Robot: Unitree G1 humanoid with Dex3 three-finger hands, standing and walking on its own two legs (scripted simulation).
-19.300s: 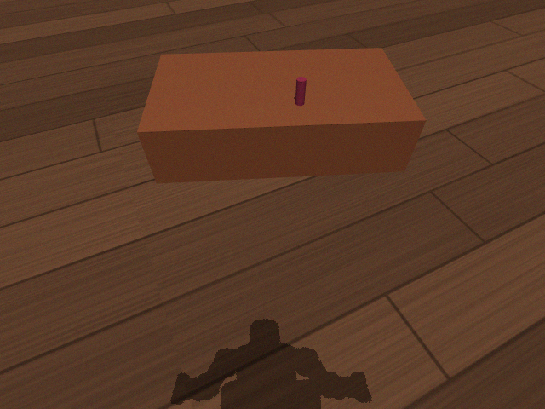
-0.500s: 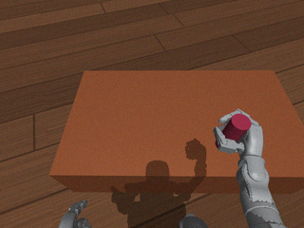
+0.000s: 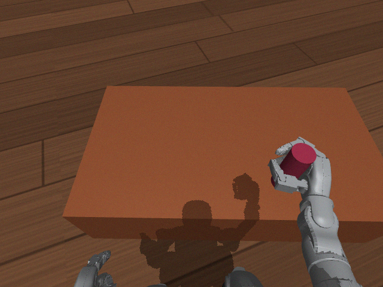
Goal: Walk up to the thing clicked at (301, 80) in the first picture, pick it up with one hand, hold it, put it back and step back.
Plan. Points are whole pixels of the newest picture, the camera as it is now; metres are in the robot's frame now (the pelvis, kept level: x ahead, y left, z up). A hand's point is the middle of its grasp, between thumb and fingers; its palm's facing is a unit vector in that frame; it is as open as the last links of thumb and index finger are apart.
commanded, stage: hold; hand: right
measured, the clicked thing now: (291, 168) +0.34 -0.19 +0.04
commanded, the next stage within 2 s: crouch in 0.12 s
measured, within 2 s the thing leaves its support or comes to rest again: neither
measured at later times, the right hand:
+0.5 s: hand (281, 168) +0.36 -0.18 +0.01, palm faces +0.21 +0.98 +0.01, open 5.8 cm
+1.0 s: hand (270, 166) +0.45 -0.21 -0.14, palm faces +0.21 +0.98 +0.01, open 5.7 cm
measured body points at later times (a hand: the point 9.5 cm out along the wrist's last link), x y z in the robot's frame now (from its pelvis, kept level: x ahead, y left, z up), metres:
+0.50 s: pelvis +0.01 +0.00 -0.01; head +0.08 -0.01 +0.43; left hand +0.14 +0.25 -0.13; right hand +0.34 -0.23 +0.01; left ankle -0.03 +0.13 -0.70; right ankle +0.06 -0.13 -0.70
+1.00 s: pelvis -0.03 +0.00 -0.14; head +0.14 -0.03 +0.28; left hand +0.06 +0.26 -0.26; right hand +0.43 -0.26 -0.14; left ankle -0.03 +0.13 -0.70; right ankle +0.06 -0.13 -0.70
